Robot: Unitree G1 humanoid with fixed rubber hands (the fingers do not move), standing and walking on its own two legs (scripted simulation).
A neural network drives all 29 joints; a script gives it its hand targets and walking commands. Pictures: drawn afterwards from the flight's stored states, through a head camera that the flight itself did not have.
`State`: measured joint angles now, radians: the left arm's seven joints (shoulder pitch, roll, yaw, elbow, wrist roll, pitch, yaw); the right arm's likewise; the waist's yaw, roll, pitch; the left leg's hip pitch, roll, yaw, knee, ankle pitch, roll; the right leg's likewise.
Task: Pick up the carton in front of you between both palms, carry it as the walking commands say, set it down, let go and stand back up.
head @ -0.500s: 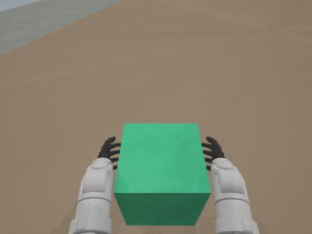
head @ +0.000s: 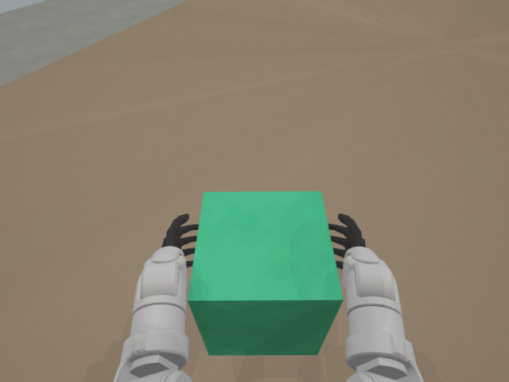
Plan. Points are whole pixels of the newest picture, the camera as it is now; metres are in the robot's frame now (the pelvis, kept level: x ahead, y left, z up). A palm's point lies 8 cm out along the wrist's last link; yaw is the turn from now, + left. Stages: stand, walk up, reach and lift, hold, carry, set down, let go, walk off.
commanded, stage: set down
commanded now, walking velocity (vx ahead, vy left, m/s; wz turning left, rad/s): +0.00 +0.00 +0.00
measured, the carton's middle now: (262, 276) +0.32 +0.00 -0.03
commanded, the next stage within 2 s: none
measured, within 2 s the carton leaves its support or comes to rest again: neither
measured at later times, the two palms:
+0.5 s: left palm (200, 287) +0.37 +0.13 -0.16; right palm (335, 294) +0.35 -0.17 -0.16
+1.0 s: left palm (213, 296) +0.42 +0.12 -0.29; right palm (327, 307) +0.39 -0.18 -0.30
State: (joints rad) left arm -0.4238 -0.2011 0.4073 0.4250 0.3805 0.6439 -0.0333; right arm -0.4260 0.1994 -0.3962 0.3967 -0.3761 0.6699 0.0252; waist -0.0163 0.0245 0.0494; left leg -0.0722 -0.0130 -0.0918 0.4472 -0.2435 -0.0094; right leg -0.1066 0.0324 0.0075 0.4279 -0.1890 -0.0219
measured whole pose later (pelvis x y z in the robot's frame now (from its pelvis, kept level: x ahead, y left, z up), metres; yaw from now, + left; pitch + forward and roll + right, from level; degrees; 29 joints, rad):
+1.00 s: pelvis -0.06 +0.01 -0.21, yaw +0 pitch +45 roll +2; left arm -0.94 -0.04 0.44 0.68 0.22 0.25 0.04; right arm -0.88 0.07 -0.50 0.57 -0.25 0.28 -0.04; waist -0.05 0.04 -0.19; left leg -1.80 -0.11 -0.06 1.52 -0.51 -0.04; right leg -1.85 0.08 0.08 1.49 -0.43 0.03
